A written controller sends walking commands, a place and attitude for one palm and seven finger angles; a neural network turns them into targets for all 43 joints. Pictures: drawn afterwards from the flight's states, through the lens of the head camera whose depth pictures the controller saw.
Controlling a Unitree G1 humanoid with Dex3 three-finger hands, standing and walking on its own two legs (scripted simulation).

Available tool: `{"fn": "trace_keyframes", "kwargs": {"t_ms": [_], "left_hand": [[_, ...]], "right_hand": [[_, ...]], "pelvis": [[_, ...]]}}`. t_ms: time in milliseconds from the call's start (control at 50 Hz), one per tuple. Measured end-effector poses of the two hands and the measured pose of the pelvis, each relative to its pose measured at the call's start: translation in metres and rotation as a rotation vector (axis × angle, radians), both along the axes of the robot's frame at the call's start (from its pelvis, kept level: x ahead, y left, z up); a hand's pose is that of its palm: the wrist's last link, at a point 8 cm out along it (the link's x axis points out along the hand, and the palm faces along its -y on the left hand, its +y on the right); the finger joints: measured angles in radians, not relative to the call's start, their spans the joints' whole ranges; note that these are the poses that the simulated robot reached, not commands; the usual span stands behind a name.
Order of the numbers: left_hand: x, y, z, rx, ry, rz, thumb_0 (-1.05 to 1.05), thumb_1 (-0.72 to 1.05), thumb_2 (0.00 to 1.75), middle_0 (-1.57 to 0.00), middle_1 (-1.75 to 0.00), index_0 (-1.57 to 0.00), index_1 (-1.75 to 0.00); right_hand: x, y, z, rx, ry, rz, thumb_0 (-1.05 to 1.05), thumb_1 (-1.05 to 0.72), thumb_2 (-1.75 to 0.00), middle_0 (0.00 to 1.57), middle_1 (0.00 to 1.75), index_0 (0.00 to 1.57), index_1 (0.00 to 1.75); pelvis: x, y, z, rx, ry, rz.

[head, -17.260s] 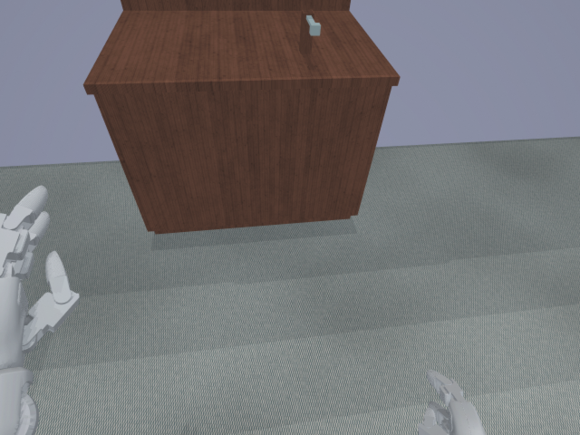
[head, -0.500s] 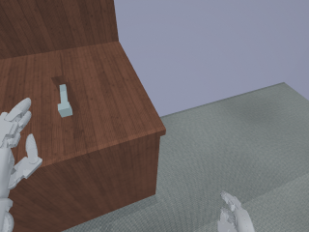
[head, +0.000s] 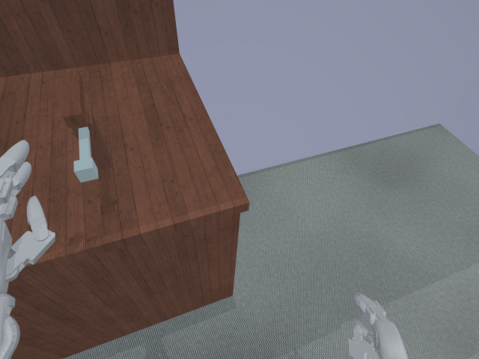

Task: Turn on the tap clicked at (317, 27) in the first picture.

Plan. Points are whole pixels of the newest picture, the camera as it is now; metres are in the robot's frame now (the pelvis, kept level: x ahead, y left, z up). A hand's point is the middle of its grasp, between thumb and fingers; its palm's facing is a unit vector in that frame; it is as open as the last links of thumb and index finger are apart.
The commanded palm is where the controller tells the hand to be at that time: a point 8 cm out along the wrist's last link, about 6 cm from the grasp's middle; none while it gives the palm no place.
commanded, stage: come to a stop and stand still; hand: left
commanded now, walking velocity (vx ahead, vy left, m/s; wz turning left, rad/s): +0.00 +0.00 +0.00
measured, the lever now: (86, 169) +0.37 +0.29 +0.10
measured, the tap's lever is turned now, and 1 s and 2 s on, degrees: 0 0 0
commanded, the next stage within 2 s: look again from close up in 0.38 s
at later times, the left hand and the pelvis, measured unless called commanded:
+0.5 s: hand (46, 229) +0.23 +0.26 +0.15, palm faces +0.41 -0.84 -0.35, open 7.4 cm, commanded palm +0.17 +0.29 +0.17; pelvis +0.02 +0.01 +0.00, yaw +1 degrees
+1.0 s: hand (16, 199) +0.25 +0.29 +0.19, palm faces +0.50 -0.82 -0.30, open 7.4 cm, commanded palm +0.17 +0.29 +0.17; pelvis +0.01 -0.01 +0.00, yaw +3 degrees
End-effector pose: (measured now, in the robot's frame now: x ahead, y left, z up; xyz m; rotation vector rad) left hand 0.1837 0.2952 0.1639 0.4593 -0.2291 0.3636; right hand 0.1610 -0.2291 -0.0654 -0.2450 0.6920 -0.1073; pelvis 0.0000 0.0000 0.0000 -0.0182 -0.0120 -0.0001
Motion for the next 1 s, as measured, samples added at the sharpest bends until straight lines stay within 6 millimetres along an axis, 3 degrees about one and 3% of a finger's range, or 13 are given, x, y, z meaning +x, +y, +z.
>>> {"fn": "trace_keyframes", "kwargs": {"t_ms": [140,380,840,900,960,1000], "left_hand": [[0.005,-0.005,0.003,-0.016,-0.011,-0.013,0.01,0.89,0.9,-0.21,-0.3,-0.21,-0.3],[0.006,0.004,0.006,-0.02,-0.021,0.015,0.01,0.89,0.9,-0.21,-0.3,-0.21,-0.3],[0.002,0.002,0.008,-0.016,-0.01,0.019,0.01,0.89,0.9,-0.21,-0.3,-0.21,-0.3],[0.013,0.016,0.027,0.115,-0.05,0.028,0.01,0.88,0.9,-0.21,-0.3,-0.22,-0.3],[0.018,0.03,0.038,0.02,-0.077,0.088,0.01,0.88,0.9,-0.21,-0.3,-0.22,-0.3],[0.017,0.028,0.034,-0.076,-0.061,0.1,0.01,0.89,0.9,-0.21,-0.3,-0.21,-0.3]], "right_hand": [[0.015,0.007,-0.003,0.008,0.02,0.015,0.01,-0.91,-0.9,0.21,0.3,0.21,0.3],[0.035,0.025,0.001,0.034,-0.012,0.041,0.01,-0.91,-0.9,0.21,0.3,0.21,0.3],[0.019,0.016,-0.004,0.022,0.036,0.006,0.01,-0.91,-0.9,0.21,0.3,0.21,0.3],[0.018,0.02,-0.01,-0.012,0.043,0.093,0.01,-0.91,-0.9,0.21,0.3,0.2,0.3],[0.016,0.018,-0.02,0.025,0.067,0.129,0.01,-0.9,-0.9,0.21,0.3,0.21,0.3],[0.017,0.014,-0.023,0.053,0.056,0.117,0.01,-0.9,-0.9,0.21,0.3,0.21,0.3]], "pelvis": [[0.01,0.003,0.0,0.0,-0.001,0.006],[0.016,0.006,0.0,0.001,-0.002,0.011],[0.014,0.005,0.001,0.002,-0.002,0.021],[0.009,0.0,-0.002,0.013,-0.013,0.058],[0.008,-0.005,-0.004,0.024,-0.008,0.052],[0.009,-0.008,-0.004,0.022,-0.012,0.047]]}}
